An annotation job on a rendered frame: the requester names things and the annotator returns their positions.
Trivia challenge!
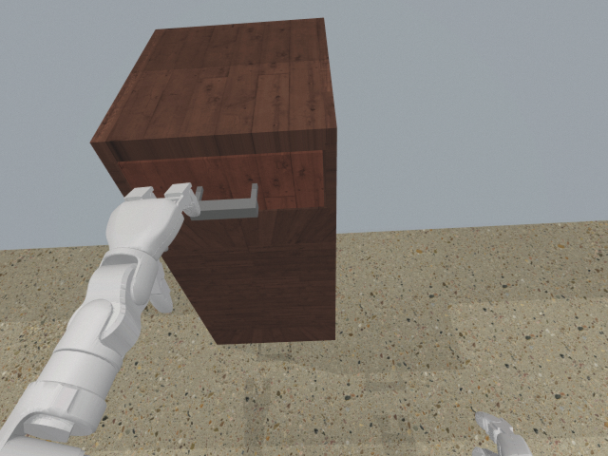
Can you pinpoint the robot left upper arm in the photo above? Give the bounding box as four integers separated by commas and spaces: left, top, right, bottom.
0, 434, 90, 456

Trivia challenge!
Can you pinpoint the robot left hand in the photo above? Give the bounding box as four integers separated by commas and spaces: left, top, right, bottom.
105, 182, 200, 314

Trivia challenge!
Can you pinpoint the handle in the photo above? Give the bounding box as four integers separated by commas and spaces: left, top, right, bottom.
190, 183, 258, 220

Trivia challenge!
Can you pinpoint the cabinet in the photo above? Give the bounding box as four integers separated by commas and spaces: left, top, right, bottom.
90, 18, 337, 345

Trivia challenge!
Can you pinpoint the robot right hand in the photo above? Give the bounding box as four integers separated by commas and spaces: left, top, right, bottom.
472, 411, 533, 456

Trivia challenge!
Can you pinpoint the drawer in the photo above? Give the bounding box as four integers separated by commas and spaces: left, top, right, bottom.
118, 150, 324, 214

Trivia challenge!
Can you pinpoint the left robot forearm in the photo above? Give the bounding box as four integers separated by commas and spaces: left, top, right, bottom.
0, 247, 159, 451

